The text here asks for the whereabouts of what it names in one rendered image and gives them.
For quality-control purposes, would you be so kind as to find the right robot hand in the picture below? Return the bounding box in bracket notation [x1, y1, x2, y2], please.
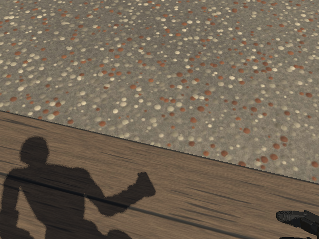
[276, 210, 319, 239]

